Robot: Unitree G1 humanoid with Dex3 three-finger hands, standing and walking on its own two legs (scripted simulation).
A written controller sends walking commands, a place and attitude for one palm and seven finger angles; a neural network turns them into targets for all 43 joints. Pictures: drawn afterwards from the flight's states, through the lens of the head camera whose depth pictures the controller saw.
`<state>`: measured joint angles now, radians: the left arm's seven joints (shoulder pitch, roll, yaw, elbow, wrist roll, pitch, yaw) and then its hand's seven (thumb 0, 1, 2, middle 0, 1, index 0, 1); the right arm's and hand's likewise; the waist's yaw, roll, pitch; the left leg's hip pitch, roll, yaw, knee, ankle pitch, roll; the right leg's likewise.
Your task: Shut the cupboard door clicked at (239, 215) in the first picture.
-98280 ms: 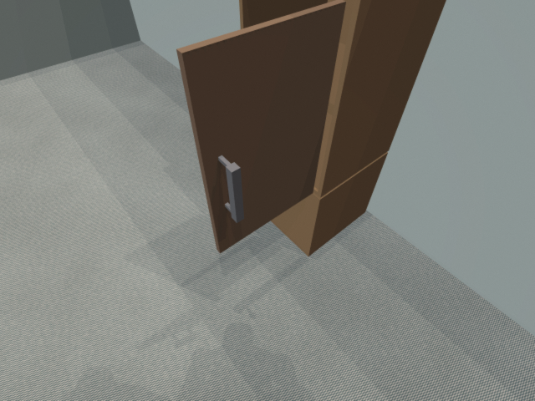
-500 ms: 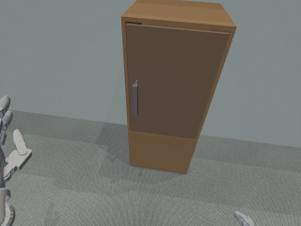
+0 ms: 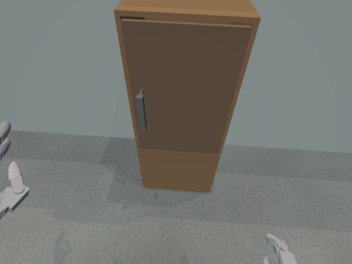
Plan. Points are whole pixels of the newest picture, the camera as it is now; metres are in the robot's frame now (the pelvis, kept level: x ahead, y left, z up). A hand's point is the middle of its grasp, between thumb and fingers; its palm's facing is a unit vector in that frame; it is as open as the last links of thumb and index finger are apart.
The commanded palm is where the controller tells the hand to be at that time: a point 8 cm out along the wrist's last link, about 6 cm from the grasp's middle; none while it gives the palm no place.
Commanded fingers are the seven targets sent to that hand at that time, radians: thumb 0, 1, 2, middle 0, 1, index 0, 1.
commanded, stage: let the arm hang, fingers relaxed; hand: left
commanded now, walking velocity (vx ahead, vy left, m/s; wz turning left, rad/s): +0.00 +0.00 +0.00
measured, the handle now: (142, 111) +0.67 +0.16 -0.07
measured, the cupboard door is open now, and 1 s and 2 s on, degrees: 0 0 0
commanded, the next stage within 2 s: look to check the result in 1.16 s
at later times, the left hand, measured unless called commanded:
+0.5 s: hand out of the picture -0.11 +0.19 -0.18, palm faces +0.04 -0.99 -0.12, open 7.2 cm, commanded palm none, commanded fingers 0.00 0.90 0.90 -0.20 -0.30 -0.20 -0.30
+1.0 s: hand out of the picture -0.09 +0.18 -0.18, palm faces +0.05 -0.99 -0.16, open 7.4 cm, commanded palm none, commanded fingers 0.00 0.90 0.90 -0.20 -0.30 -0.20 -0.30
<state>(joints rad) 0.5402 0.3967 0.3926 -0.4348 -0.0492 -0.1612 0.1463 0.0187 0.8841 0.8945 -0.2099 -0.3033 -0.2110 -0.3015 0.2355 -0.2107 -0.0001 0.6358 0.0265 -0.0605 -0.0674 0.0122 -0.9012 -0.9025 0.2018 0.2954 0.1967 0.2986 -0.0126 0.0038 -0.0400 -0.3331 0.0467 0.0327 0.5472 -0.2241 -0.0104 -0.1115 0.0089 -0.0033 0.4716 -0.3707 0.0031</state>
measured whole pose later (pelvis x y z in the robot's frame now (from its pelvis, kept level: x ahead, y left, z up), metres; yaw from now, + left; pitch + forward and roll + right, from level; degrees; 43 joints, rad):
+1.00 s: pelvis -0.06 +0.02 +0.00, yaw +1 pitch -2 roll -1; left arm 0.37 0.13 0.01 1.12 0.03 0.01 0.03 0.00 0.91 0.90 -0.20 -0.30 -0.20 -0.30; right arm 0.32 -0.13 -0.02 1.09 -0.02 0.04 -0.02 0.01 -0.91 -0.90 0.20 0.30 0.20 0.30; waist -0.01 0.00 -0.01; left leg -0.32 0.00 0.03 0.44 -0.09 0.03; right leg -0.16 -0.03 -0.01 0.48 -0.30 0.03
